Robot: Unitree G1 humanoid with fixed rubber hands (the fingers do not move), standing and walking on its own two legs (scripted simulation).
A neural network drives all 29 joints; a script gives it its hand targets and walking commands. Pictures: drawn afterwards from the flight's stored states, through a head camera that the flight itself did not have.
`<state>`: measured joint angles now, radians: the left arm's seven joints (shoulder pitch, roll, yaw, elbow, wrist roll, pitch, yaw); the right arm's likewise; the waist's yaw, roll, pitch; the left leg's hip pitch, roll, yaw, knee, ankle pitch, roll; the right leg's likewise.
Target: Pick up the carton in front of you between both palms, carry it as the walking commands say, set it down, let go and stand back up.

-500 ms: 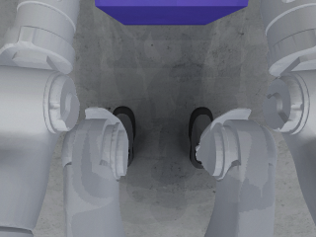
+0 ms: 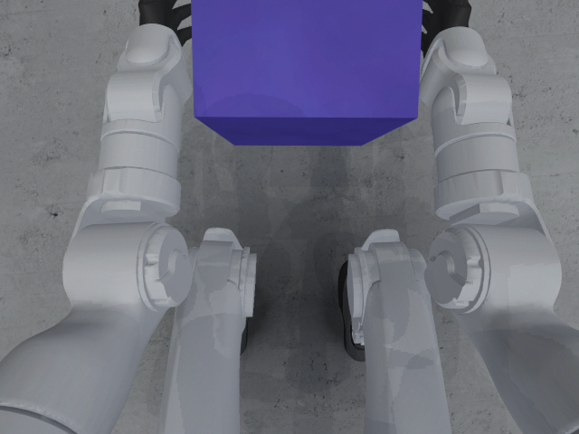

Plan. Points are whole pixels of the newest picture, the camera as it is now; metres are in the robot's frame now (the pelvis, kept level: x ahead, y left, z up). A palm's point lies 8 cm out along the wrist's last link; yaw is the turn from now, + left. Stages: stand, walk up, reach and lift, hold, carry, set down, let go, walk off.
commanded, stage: reach and lift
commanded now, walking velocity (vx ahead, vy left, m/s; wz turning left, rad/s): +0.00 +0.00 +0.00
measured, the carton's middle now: (301, 54) +0.55 +0.00 -0.16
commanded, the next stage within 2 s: none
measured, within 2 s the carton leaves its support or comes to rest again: neither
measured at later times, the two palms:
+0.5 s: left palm out of the picture +0.50 +0.15 +0.07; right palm (550, 0) +0.50 -0.15 +0.07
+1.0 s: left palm out of the picture +0.44 +0.15 +0.23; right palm out of the picture +0.44 -0.15 +0.23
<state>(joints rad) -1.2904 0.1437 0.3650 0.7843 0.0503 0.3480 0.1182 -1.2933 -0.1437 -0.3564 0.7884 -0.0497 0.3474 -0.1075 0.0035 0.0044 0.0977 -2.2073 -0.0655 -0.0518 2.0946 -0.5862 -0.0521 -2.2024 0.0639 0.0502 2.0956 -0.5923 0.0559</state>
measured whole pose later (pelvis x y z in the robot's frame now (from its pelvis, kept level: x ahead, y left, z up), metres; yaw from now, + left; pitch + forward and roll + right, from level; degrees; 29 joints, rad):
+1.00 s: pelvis +0.04 +0.00 +0.26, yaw +0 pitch +30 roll +0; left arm -0.66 -0.11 0.43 0.57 0.25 0.40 0.01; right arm -0.65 0.12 -0.44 0.56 -0.26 0.40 0.00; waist 0.00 0.00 -0.22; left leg -1.28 -0.04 -0.06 1.19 -0.42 -0.02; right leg -1.28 0.04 0.06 1.19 -0.43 0.02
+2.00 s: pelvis +0.08 +0.00 +0.37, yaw +0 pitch -5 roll +0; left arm -0.34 -0.17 0.33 0.36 0.31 0.61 -0.03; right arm -0.34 0.17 -0.32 0.36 -0.31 0.61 0.04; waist 0.00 0.00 0.04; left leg -0.15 -0.01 -0.07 0.44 -0.20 -0.01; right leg -0.15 0.02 0.07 0.44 -0.21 0.01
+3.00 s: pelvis +0.08 +0.00 +0.38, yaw +0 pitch -8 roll +0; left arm -0.28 -0.16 0.24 0.21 0.27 0.76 -0.02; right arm -0.28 0.16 -0.24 0.22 -0.27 0.76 0.02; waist 0.00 0.00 0.05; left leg -0.04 -0.01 -0.07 0.37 -0.18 -0.01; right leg -0.04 0.01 0.07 0.37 -0.18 0.01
